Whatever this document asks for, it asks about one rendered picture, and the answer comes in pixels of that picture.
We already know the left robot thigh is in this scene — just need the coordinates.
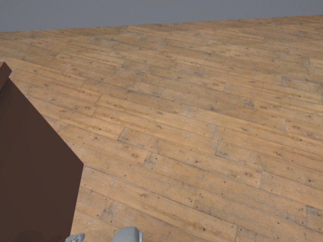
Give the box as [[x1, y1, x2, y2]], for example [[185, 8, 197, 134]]
[[111, 226, 143, 242]]

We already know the table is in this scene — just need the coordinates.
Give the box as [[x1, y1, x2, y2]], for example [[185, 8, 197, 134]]
[[0, 62, 84, 242]]

